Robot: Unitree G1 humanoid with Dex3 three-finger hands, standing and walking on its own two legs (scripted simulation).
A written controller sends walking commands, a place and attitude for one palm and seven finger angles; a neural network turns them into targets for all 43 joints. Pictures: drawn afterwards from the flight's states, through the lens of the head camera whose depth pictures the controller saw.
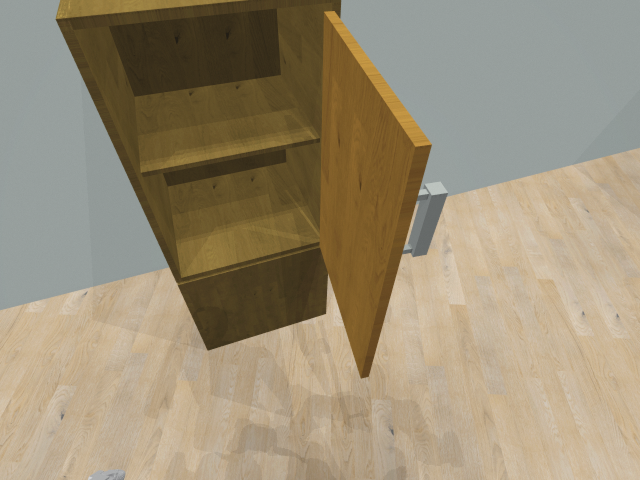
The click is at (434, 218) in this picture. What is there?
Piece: cupboard door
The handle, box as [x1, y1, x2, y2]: [402, 182, 447, 256]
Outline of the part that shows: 440,182 424,184 424,187 421,190 419,190 417,200 420,201 408,243 404,246 402,253 410,252 412,256 426,254 447,194 446,190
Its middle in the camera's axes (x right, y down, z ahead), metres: +0.13 -0.02 +0.55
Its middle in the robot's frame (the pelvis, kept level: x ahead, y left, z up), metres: +0.44 -0.10 +0.08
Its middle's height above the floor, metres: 0.85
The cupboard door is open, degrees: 84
